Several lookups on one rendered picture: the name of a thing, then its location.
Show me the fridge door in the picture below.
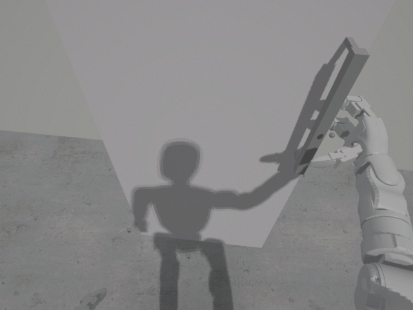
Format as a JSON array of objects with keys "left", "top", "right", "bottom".
[{"left": 45, "top": 0, "right": 395, "bottom": 248}]

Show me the robot right hand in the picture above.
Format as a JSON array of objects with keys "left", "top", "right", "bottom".
[{"left": 310, "top": 96, "right": 388, "bottom": 171}]

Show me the handle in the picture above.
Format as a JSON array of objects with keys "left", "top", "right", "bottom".
[{"left": 294, "top": 37, "right": 370, "bottom": 175}]

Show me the robot left hand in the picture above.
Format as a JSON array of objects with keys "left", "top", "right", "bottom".
[{"left": 73, "top": 288, "right": 107, "bottom": 310}]

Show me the robot right forearm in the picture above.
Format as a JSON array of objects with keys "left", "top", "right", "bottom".
[{"left": 354, "top": 154, "right": 413, "bottom": 271}]

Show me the robot right upper arm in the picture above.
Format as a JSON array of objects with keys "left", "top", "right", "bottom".
[{"left": 354, "top": 262, "right": 413, "bottom": 310}]

